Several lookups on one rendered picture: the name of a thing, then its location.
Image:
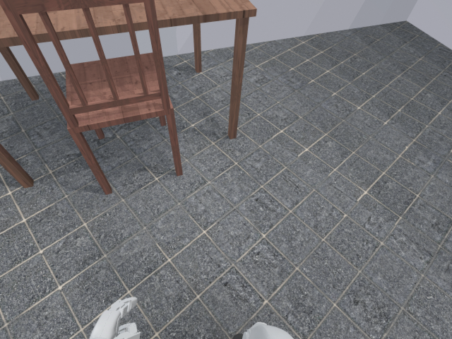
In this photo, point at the robot right thigh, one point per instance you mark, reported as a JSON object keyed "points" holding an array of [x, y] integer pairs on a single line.
{"points": [[266, 332]]}

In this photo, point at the right robot shin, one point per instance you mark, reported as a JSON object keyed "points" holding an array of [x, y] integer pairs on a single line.
{"points": [[258, 323]]}

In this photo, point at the table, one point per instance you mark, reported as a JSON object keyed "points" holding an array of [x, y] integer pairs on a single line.
{"points": [[71, 24]]}

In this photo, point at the chair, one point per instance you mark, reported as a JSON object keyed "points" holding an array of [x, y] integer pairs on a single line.
{"points": [[106, 92]]}

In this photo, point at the robot left hand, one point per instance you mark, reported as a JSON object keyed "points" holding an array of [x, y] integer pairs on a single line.
{"points": [[107, 325]]}

